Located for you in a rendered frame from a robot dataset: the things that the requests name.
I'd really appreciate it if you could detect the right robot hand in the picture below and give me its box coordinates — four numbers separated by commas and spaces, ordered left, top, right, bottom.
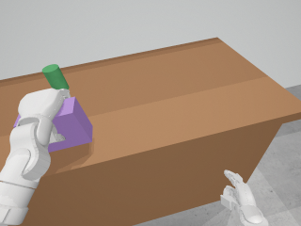
220, 169, 257, 213

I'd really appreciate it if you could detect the right robot forearm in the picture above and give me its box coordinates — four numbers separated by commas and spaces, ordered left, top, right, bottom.
239, 204, 269, 226

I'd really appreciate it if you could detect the sponge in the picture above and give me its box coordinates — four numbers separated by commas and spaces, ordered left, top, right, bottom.
13, 96, 93, 153

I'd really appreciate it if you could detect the left robot hand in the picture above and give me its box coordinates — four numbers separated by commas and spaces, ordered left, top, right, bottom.
18, 88, 71, 144

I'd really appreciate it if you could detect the left robot forearm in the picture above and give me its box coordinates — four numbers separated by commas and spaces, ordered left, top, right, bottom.
0, 114, 53, 226

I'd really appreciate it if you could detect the table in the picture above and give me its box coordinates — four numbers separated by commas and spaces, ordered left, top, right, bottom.
0, 37, 301, 226

